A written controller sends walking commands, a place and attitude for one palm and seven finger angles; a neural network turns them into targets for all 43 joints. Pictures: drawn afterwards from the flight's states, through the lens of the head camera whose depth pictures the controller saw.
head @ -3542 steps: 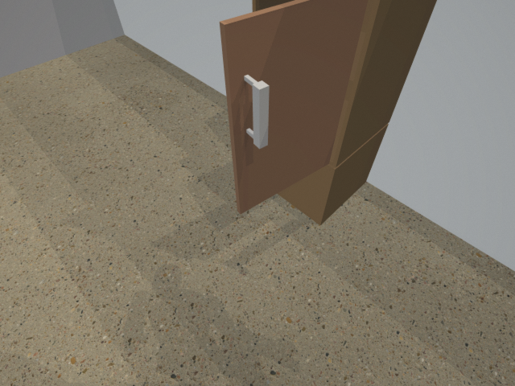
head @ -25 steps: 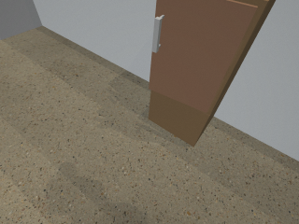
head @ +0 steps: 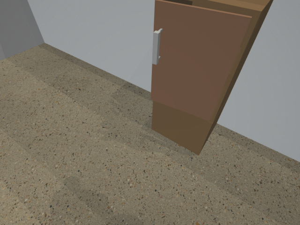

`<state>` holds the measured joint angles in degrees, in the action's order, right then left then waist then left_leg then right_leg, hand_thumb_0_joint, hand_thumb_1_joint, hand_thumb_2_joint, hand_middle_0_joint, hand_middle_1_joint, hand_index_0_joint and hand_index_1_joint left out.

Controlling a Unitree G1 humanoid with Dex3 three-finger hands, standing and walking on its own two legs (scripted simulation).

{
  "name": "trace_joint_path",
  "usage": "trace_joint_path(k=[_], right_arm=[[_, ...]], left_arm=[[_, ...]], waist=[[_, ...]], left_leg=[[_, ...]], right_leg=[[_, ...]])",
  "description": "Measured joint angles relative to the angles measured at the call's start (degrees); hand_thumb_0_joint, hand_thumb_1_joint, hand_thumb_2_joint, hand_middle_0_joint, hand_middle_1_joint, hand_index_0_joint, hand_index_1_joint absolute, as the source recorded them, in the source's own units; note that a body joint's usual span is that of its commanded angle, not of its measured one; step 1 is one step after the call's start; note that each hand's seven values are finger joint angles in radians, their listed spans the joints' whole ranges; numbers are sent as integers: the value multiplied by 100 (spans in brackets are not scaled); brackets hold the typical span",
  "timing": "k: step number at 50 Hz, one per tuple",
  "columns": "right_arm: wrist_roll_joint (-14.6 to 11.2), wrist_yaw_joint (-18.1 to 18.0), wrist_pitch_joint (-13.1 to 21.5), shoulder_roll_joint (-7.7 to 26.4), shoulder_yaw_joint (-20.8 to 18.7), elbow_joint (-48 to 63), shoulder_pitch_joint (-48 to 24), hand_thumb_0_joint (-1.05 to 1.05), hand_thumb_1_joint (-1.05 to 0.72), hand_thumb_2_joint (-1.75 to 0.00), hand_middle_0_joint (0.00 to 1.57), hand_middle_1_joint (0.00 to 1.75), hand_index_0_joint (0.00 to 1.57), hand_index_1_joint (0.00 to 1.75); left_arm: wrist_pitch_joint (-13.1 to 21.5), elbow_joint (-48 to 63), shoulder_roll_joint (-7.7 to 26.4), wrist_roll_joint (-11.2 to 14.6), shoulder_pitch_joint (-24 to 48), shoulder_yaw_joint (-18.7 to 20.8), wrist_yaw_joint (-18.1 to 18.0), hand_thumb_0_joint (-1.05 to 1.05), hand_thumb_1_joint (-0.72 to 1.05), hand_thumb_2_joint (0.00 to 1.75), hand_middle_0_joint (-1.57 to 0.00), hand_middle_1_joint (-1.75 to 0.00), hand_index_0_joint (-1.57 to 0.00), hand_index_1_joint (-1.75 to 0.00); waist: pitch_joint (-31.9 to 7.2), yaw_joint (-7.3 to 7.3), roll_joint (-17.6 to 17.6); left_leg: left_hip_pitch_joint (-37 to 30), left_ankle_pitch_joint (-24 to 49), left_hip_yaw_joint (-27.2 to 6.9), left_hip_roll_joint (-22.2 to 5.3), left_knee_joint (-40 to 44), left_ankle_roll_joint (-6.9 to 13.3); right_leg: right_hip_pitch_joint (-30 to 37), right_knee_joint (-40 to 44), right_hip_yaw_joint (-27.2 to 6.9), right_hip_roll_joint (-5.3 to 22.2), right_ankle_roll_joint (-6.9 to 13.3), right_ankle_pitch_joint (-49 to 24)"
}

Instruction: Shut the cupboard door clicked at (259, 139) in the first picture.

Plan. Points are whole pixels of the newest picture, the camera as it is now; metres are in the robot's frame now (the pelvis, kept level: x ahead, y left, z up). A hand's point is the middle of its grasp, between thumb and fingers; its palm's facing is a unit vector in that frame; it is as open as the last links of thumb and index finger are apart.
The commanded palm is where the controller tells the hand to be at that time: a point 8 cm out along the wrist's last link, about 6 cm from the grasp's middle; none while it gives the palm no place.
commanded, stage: let the arm hang, fingers relaxed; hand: left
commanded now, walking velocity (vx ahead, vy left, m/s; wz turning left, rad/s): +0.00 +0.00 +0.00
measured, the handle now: (157, 46) +0.90 +0.02 +0.05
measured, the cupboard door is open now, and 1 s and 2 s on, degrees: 8 8 8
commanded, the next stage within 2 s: look to check the result in 0.16 s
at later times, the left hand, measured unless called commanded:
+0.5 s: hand out of the picture +0.00 +0.18 -0.18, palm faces +0.00 -0.97 -0.22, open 7.4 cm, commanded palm none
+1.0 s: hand out of the picture +0.04 +0.17 -0.17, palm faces +0.00 -0.97 -0.25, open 7.4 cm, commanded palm none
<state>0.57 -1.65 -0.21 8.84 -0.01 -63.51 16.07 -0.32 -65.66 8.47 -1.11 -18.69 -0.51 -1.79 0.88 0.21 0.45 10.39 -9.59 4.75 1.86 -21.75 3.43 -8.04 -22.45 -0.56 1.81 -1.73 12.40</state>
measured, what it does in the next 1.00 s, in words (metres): stands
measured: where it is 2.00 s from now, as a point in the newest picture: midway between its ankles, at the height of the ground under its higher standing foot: outside the picture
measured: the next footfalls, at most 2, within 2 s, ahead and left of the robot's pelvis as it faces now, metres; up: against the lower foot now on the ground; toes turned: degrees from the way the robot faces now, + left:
right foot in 1.74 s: +0.08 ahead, -0.15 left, +0.00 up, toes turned +27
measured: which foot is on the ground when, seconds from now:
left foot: down 0.00-1.00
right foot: down 0.00-1.00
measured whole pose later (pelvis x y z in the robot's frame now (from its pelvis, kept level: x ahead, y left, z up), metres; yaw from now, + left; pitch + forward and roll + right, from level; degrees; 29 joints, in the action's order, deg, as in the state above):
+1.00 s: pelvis +0.01 -0.02 +0.00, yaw +0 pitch -2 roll +0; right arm 0.6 -1.4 -0.2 13.2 -0.7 -63.6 11.8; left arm 0.5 -64.4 12.4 -1.0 -12.2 0.4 -1.6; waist 2.4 -0.8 0.0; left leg 9.5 -10.1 3.7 0.0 -21.3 1.2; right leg -6.7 -21.2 0.3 -0.1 0.2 12.7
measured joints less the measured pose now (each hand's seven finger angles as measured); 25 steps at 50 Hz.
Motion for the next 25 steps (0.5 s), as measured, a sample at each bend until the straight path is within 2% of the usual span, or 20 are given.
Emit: trace_joint_path(k=[10,25], right_arm=[[-1,-22,9,-32,-23,-85,119,1,-91,-90,20,30,20,30],[-4,-17,22,107,-63,-123,111,1,-91,-90,20,30,20,30]], left_arm=[[34,-29,-94,-6,35,10,-7,0,90,90,-20,-30,-20,-30],[56,9,171,-1,216,90,-13,0,90,90,-20,-30,-20,-30]], waist=[[42,-43,40],[131,-86,-66]], left_leg=[[-11,-11,25,-20,8,-19],[-48,-27,28,-77,26,-79]], right_leg=[[-14,-20,-27,-20,18,14],[5,-20,-34,-78,80,36]])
